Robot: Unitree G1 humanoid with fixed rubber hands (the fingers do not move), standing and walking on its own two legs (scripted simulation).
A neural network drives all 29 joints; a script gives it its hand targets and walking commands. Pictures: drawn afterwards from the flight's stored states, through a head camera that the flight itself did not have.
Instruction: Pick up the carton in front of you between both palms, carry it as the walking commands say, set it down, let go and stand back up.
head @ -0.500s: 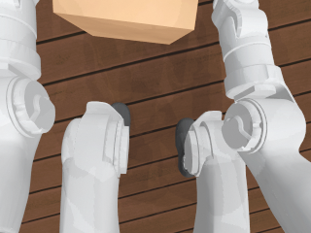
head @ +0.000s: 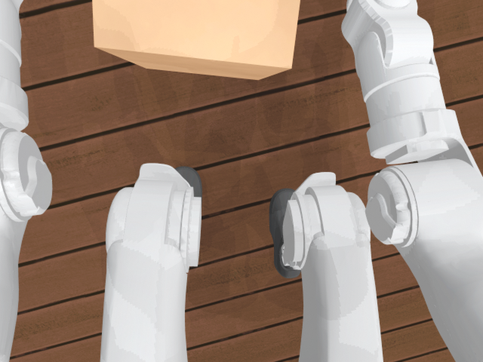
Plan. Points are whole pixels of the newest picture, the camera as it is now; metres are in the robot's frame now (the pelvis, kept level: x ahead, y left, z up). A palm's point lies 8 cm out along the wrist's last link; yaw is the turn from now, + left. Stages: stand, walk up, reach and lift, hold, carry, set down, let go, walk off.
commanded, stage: set down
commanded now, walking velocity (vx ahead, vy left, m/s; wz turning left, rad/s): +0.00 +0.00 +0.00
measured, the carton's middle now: out of the picture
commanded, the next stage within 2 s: let go in 0.86 s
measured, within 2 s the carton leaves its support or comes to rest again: neither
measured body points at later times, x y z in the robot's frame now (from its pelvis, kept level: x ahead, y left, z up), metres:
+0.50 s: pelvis +0.01 +0.01 +0.13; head +0.36 +0.08 +0.41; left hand +0.56 +0.31 +0.01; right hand +0.59 -0.08 +0.01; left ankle +0.12 +0.12 -0.35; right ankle +0.10 -0.12 -0.35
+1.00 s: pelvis +0.04 +0.02 +0.26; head +0.35 +0.08 +0.58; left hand +0.55 +0.32 +0.15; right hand +0.57 -0.09 +0.15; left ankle +0.12 +0.12 -0.35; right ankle +0.10 -0.12 -0.35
